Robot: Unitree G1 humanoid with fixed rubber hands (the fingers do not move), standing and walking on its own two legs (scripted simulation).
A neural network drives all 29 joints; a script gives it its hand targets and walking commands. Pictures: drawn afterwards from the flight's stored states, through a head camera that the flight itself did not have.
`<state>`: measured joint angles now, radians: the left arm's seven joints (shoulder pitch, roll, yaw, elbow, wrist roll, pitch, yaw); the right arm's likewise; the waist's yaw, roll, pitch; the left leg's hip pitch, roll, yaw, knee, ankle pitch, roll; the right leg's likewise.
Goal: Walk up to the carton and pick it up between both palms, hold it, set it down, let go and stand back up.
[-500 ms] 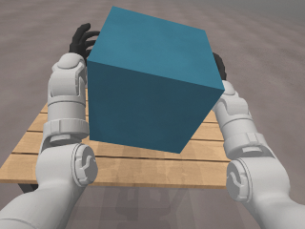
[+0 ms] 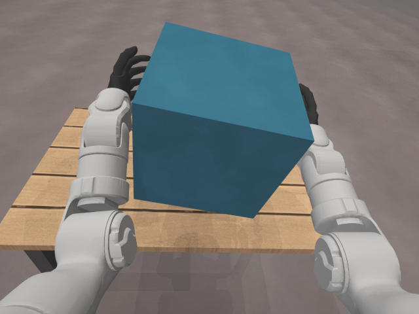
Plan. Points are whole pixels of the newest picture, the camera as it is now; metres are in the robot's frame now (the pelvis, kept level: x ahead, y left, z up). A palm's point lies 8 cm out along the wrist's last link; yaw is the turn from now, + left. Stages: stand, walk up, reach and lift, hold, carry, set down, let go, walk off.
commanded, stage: set down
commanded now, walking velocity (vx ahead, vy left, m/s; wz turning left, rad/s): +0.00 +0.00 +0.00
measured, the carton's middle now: (212, 125) +0.41 -0.01 +0.18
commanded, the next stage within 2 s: none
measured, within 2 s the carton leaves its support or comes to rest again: neither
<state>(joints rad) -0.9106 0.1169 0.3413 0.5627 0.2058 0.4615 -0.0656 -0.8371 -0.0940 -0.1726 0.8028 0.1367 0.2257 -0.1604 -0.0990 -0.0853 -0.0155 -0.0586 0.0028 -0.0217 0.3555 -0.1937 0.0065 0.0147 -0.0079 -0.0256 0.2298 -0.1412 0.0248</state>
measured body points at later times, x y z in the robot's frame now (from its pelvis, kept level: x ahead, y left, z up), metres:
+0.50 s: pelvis +0.00 +0.00 +0.00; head -0.03 +0.05 +0.45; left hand +0.45 +0.15 +0.21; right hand +0.40 -0.19 +0.18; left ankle +0.01 +0.11 -0.75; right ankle +0.00 -0.14 -0.75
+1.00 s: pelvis +0.01 +0.01 +0.00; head +0.00 +0.05 +0.45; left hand +0.47 +0.15 +0.19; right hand +0.40 -0.19 +0.15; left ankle +0.01 +0.11 -0.75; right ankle +0.00 -0.14 -0.75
